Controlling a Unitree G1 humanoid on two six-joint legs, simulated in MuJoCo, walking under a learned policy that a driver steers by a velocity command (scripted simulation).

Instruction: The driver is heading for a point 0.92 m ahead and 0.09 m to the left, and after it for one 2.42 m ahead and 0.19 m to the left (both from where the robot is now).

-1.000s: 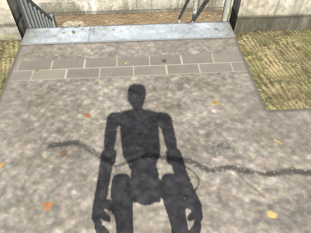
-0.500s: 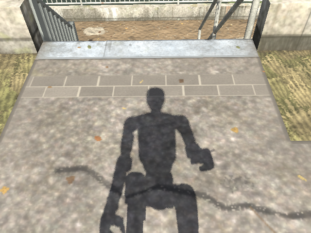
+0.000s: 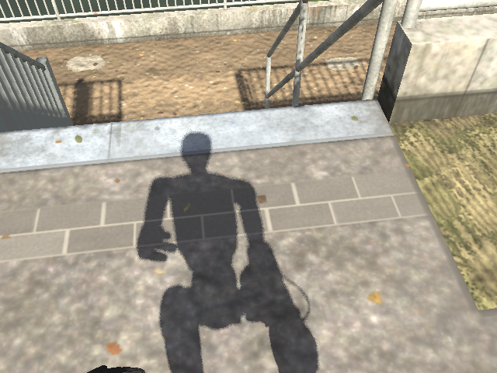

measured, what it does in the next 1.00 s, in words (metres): walks ahead, turning left: right foot, then left foot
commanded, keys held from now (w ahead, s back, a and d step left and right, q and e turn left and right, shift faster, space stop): w+shift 0.58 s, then w+q+shift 0.12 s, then q+shift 0.30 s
